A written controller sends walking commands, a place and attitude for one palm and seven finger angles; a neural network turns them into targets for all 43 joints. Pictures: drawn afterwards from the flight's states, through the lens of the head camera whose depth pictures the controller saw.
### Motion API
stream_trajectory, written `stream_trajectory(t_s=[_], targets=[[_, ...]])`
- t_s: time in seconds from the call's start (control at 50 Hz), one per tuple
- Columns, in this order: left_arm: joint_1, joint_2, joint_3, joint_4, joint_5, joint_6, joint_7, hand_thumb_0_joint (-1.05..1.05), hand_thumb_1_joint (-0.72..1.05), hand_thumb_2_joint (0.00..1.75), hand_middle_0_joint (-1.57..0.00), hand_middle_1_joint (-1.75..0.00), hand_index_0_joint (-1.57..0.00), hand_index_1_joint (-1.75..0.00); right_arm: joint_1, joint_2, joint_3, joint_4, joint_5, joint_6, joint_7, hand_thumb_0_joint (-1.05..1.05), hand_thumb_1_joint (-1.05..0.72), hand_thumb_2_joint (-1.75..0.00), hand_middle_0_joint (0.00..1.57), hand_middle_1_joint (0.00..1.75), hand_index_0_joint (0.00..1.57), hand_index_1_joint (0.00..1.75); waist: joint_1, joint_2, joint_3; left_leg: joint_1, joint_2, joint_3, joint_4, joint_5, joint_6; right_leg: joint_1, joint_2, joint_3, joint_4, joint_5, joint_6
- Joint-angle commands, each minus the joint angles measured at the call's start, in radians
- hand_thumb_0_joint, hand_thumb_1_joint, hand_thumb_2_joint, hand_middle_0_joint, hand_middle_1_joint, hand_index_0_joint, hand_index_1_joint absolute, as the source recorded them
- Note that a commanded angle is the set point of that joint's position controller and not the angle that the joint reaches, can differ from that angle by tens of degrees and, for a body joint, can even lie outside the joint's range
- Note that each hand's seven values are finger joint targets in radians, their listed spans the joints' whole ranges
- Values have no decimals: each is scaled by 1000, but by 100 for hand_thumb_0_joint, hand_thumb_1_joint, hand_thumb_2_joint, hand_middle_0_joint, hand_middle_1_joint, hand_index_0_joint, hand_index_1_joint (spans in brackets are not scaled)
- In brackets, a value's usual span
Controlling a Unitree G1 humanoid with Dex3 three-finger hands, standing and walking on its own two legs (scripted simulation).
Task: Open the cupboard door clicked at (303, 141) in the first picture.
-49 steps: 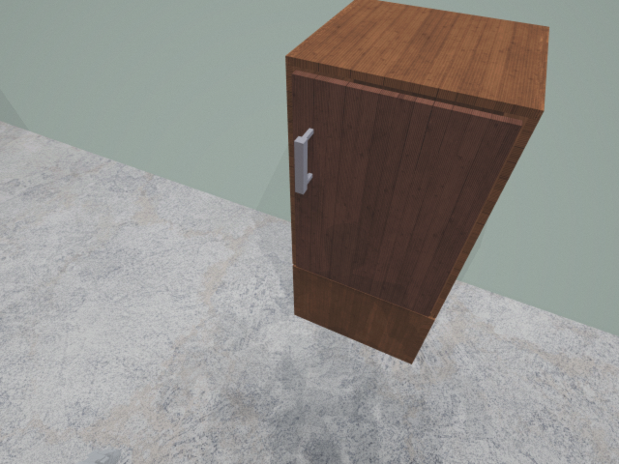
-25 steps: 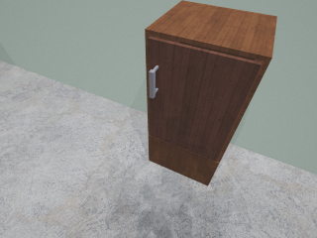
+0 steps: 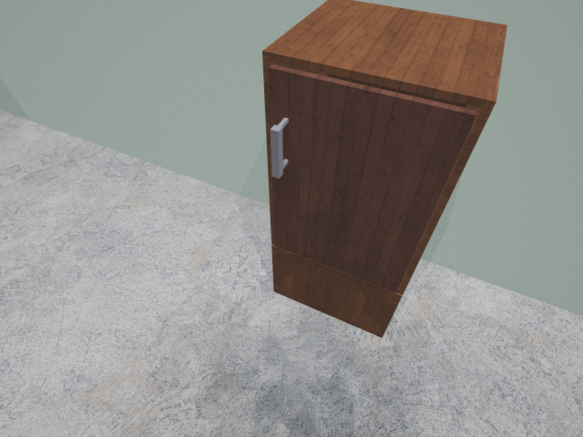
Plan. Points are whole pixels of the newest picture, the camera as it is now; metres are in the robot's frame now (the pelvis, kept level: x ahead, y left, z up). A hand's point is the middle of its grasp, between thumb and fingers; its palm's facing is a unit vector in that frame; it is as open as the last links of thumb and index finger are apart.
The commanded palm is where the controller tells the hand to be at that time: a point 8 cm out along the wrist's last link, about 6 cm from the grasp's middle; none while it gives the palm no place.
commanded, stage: look at it before walking up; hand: left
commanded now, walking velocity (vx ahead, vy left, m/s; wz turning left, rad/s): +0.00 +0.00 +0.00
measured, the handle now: (280, 148) +0.71 +0.07 -0.02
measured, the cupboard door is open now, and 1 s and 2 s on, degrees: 0 0 0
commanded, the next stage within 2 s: turn to face it in 0.46 s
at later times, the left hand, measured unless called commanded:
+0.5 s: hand out of the picture +0.09 +0.25 -0.15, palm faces -0.01 -0.94 -0.35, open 7.4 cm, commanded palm none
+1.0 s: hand out of the picture +0.08 +0.17 -0.18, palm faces -0.14 -0.95 -0.26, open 7.4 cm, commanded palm none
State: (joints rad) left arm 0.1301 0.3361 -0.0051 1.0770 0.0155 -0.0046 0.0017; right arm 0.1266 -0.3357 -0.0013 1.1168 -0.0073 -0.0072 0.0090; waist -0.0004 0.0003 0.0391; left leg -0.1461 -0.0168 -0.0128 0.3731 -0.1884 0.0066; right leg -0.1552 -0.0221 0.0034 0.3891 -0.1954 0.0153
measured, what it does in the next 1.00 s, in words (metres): stands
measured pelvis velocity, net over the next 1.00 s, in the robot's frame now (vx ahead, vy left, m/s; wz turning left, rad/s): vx -0.01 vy -0.02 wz -0.17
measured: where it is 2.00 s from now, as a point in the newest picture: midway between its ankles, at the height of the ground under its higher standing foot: outside the picture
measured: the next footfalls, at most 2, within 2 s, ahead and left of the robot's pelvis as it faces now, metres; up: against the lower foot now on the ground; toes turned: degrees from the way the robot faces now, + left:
left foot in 1.38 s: +0.05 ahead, +0.12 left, +0.00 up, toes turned -16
right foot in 1.70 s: -0.01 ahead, -0.10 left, +0.00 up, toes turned -24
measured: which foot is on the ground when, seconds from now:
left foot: down 0.00-0.98, up 1.00-1.00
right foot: down 0.00-1.00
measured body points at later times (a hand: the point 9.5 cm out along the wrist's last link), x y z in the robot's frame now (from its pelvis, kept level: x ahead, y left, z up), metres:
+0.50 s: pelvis +0.01 +0.00 +0.00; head +0.02 -0.01 +0.45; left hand +0.09 +0.30 -0.13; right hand +0.10 -0.30 -0.13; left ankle +0.01 +0.12 -0.75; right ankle +0.01 -0.13 -0.75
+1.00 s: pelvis -0.01 -0.02 -0.03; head +0.03 -0.04 +0.42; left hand +0.08 +0.22 -0.16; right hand +0.02 -0.28 -0.19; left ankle +0.01 +0.11 -0.74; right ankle -0.01 -0.11 -0.75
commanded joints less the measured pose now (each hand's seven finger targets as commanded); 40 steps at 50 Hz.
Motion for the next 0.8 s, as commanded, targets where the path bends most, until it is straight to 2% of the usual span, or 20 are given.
stream_trajectory(t_s=[0.0, 0.2, 0.28, 0.4, 0.46, 0.56, 0.58, 0.62, 0.64, 0.68, 0.72, 0.76, 0.78], targets=[[-44, 208, 43, -65, -2, -24, 11, 0, 90, 90, -20, -30, -20, -30, -51, -206, -39, -68, 0, -28, -18, 0, -90, -90, 20, 30, 20, 30, 0, -9, -47, -14, 124, -111, -75, 55, 22, 2, -102, 97, -78, 36, -36], [-48, 207, 43, -63, -3, -26, 12, 0, 90, 90, -20, -30, -20, -30, -59, -207, -37, -70, 1, -30, -20, 0, -90, -90, 20, 30, 20, 30, 1, 4, -80, 16, 129, -105, -67, 136, 20, 37, -104, 89, -67, 126, -36], [-52, 205, 42, -61, -4, -25, 12, 0, 90, 90, -20, -30, -20, -30, -65, -207, -36, -67, 1, -30, -21, 0, -90, -90, 20, 30, 20, 30, 1, -6, -68, 15, 129, -104, -76, 135, 19, 39, -105, 85, -71, 128, -34], [-48, 210, 45, -59, -4, -27, 13, 0, 90, 90, -20, -30, -20, -30, -62, -207, -36, -70, 2, -29, -23, 0, -90, -90, 20, 30, 20, 30, 1, -12, -85, 34, 131, -105, -70, 174, 19, 55, -108, 84, -73, 169, -37], [-51, 208, 43, -56, -4, -26, 12, 0, 90, 90, -20, -30, -20, -30, -64, -209, -35, -67, 1, -29, -23, 0, -90, -90, 20, 30, 20, 30, 1, 4, -73, 30, 130, -103, -80, 162, 17, 55, -107, 81, -77, 158, -35], [-55, 209, 45, -60, -3, -23, 11, 0, 90, 90, -20, -30, -20, -30, -63, -209, -37, -68, 0, -28, -24, 0, -90, -90, 20, 30, 20, 30, -1, -12, -57, 35, 131, -99, -83, 137, 15, 34, -101, 96, -86, 137, -37], [-51, 192, 44, -64, -4, -16, 10, 0, 90, 90, -20, -30, -20, -30, -54, -192, -35, -69, -1, -25, -26, 0, -90, -90, 20, 30, 20, 30, -3, -5, -48, 38, 134, -84, -68, 134, 11, 16, -100, 100, -76, 152, -36], [-3, 110, 34, -68, -3, 8, 15, 0, 90, 90, -20, -30, -20, -30, 3, -95, -23, -72, -4, -9, -31, 0, -90, -90, 20, 30, 20, 30, -8, -12, -66, 42, 139, -43, -15, 159, -2, -6, -98, 113, -26, 223, -27], [9, 101, 34, -76, -2, 19, 16, 0, 90, 90, -20, -30, -20, -30, 16, -82, -25, -80, -3, 0, -34, 0, -90, -90, 20, 30, 20, 30, -8, -22, -50, 26, 139, -26, 4, 140, -8, -27, -95, 122, -7, 230, -26], [25, 109, 44, -106, 0, 32, 13, 0, 90, 90, -20, -30, -20, -30, 28, -92, -37, -110, -5, 10, -39, 0, -90, -90, 20, 30, 20, 30, -10, -25, -31, 5, 146, -10, 35, 87, -5, -80, -85, 147, 27, 217, -33], [38, 110, 55, -139, 3, 38, 10, 0, 90, 90, -20, -30, -20, -30, 41, -96, -50, -140, -5, 14, -42, 0, -90, -90, 20, 30, 20, 30, -13, -25, -52, -2, 159, -5, 65, 74, 2, -106, -75, 160, 72, 226, -38], [45, 99, 62, -167, 4, 44, 5, 0, 90, 90, -20, -30, -20, -30, 39, -98, -61, -169, -7, 16, -44, 0, -90, -90, 20, 30, 20, 30, -12, 3, -46, -14, 178, -15, 68, 28, 13, -159, -50, 162, 119, 187, -37], [47, 90, 63, -180, 3, 46, 2, 0, 90, 90, -20, -30, -20, -30, 40, -103, -65, -179, -7, 16, -44, 0, -90, -90, 20, 30, 20, 30, -13, 37, -44, -19, 200, -33, 51, 6, 25, -183, -29, 148, 157, 156, -33]])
